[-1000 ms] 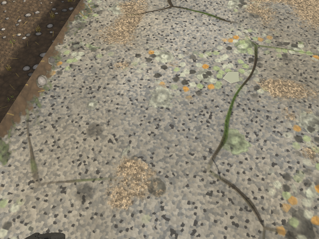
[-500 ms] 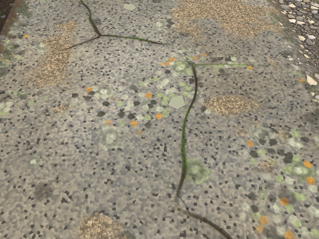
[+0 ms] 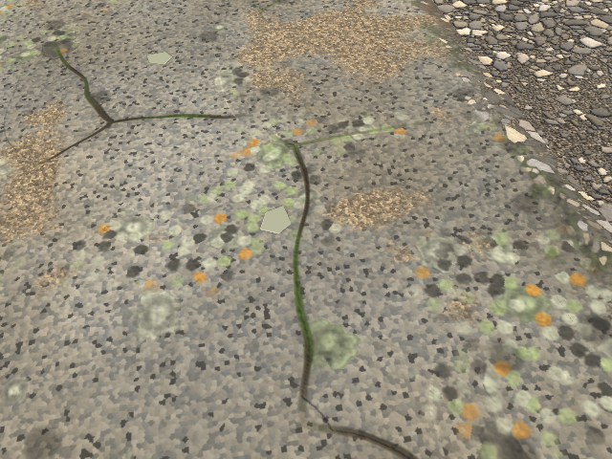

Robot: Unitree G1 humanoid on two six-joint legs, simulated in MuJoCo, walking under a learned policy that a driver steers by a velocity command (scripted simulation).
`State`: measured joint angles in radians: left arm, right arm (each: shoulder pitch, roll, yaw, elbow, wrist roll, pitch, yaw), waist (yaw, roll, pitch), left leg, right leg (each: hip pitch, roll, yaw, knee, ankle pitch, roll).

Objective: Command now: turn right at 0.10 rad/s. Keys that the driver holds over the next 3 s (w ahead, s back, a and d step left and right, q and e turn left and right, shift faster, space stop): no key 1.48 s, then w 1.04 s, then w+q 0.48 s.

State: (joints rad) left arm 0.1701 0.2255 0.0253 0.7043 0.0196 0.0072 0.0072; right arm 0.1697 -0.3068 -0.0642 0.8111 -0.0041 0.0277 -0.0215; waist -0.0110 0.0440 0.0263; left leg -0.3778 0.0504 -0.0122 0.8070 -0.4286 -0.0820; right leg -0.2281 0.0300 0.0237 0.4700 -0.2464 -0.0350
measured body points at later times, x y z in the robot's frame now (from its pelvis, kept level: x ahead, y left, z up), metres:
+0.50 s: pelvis -0.01 +0.02 +0.00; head +0.00 +0.02 +0.45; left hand +0.08 +0.28 -0.13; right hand +0.08 -0.24 -0.14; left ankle -0.01 +0.15 -0.74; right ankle +0.00 -0.10 -0.74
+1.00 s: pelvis -0.01 +0.02 +0.00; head +0.00 +0.02 +0.45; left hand +0.03 +0.28 -0.15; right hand +0.03 -0.23 -0.15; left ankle -0.01 +0.15 -0.74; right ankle +0.00 -0.10 -0.74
